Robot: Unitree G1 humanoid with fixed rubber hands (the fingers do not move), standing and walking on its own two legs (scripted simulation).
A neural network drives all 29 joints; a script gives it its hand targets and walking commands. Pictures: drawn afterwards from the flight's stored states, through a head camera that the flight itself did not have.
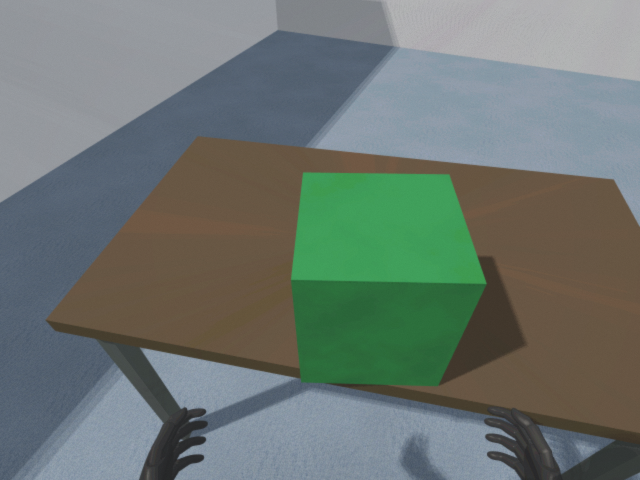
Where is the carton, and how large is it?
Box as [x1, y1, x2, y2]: [291, 172, 486, 385]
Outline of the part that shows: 303,172 291,275 301,381 437,385 486,283 449,175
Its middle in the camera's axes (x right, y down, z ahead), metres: +0.08 +0.06 +0.57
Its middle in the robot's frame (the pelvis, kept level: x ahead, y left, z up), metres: +0.40 -0.03 +0.03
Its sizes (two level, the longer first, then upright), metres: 0.210 0.200 0.250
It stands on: a table, 0.68 m high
